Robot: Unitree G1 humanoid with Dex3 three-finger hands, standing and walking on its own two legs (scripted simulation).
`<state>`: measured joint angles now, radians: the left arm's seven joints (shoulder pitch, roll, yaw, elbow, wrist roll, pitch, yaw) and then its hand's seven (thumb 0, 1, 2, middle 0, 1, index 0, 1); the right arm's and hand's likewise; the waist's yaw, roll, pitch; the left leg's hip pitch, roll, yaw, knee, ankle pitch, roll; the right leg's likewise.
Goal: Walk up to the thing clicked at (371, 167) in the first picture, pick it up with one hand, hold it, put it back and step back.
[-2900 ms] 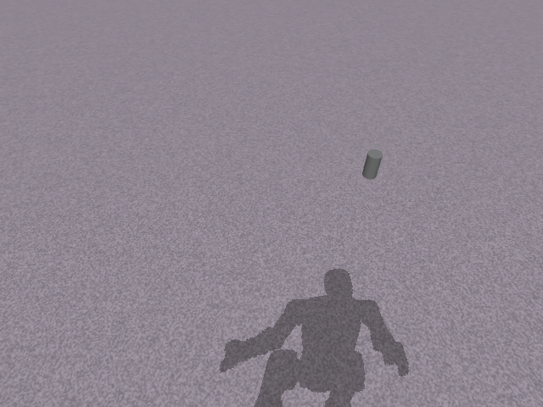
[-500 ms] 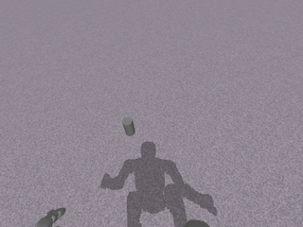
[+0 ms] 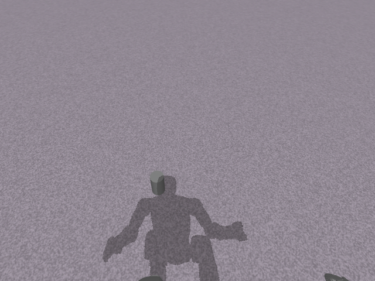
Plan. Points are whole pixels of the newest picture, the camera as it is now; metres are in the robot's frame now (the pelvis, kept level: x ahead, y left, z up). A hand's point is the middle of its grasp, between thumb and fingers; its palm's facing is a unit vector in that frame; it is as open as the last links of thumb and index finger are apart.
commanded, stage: walk up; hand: left
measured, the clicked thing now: (157, 183) +0.71 +0.20 -0.68
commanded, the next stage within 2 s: none
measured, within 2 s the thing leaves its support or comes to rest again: neither
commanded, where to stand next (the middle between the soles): +0.37 -0.02 m, yaw +1 degrees
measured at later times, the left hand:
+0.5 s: hand (104, 221) +0.27 +0.24 -0.11, palm faces -0.04 -0.91 -0.41, open 7.4 cm
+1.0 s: hand (99, 209) +0.32 +0.28 -0.15, palm faces -0.02 -0.95 -0.33, open 7.4 cm
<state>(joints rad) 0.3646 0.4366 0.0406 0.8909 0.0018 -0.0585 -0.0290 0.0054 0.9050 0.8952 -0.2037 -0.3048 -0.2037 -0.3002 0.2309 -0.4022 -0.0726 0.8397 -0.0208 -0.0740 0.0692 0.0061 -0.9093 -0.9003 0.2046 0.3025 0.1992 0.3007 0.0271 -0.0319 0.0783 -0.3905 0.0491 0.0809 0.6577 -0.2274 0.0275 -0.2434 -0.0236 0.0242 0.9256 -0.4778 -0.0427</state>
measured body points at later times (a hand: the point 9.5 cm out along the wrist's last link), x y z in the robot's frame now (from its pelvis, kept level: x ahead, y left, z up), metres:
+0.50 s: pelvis +0.17 -0.03 +0.01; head +0.19 -0.06 +0.45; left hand +0.27 +0.29 -0.08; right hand +0.19 -0.35 -0.13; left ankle +0.10 +0.10 -0.67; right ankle +0.25 -0.13 -0.72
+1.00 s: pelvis +0.28 +0.01 +0.01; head +0.31 +0.04 +0.45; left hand +0.32 +0.33 -0.13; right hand +0.37 -0.29 -0.09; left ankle +0.36 +0.13 -0.72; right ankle +0.26 -0.12 -0.67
